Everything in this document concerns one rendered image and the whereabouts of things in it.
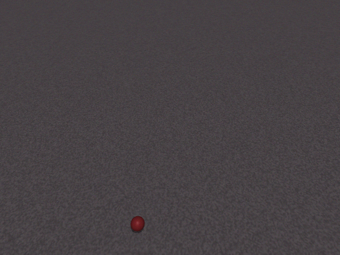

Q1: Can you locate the ball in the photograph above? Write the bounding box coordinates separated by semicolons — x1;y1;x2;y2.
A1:
131;216;145;231

